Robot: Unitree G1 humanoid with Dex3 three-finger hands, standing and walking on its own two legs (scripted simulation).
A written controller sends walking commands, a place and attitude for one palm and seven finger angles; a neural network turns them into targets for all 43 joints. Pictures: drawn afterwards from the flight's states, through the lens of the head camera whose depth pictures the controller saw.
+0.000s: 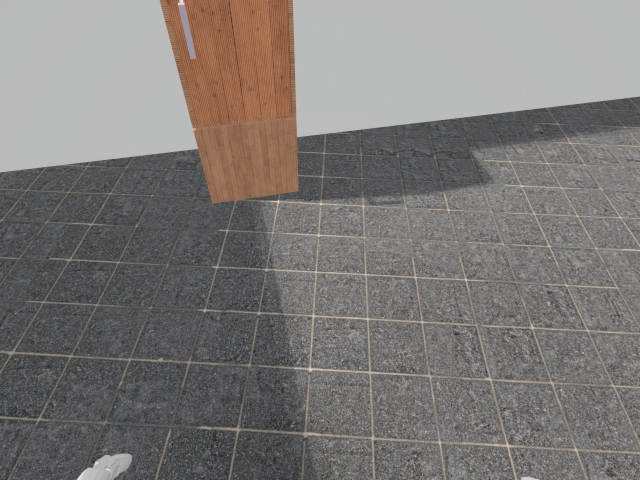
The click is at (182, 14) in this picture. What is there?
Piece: cupboard door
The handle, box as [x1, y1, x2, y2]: [178, 0, 195, 58]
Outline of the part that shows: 180,0 180,2 178,3 178,7 190,58 195,58 184,3 182,0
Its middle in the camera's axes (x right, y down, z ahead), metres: -0.42 -0.65 +1.20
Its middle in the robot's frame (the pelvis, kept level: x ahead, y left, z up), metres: +1.32 +0.48 +0.01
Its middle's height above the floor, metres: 0.77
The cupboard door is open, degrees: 0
